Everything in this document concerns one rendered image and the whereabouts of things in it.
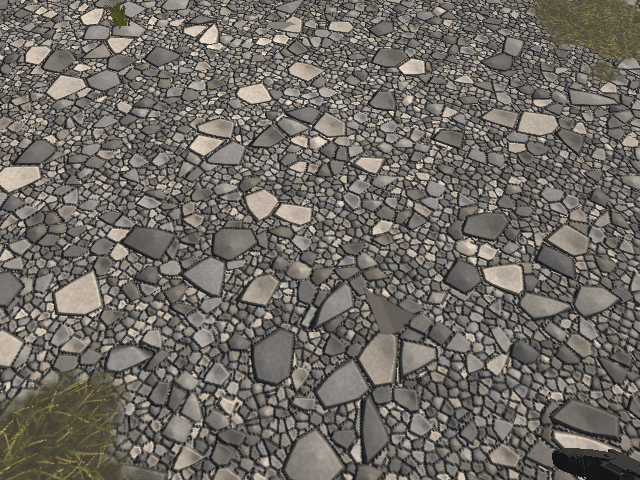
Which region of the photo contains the robot right hand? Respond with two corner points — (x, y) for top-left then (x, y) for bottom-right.
(552, 448), (640, 480)

